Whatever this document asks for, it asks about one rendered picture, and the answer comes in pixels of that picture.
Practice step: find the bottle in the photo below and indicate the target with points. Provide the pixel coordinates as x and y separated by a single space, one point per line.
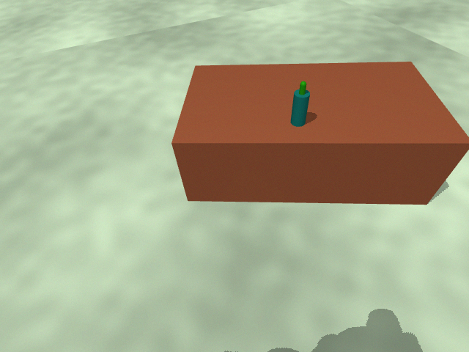
300 105

